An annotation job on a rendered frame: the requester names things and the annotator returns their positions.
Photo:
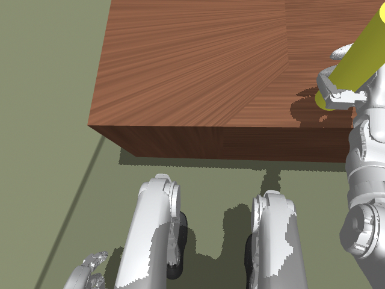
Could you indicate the left robot hand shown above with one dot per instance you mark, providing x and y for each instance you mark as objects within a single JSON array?
[{"x": 81, "y": 277}]

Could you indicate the right robot arm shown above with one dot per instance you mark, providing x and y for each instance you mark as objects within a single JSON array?
[{"x": 363, "y": 231}]

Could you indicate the can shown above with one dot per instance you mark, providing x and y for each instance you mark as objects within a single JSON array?
[{"x": 363, "y": 59}]

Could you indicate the left robot foot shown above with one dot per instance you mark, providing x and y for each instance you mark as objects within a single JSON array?
[{"x": 173, "y": 272}]

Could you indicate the right robot hand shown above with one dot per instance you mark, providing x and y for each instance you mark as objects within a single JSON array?
[{"x": 370, "y": 95}]

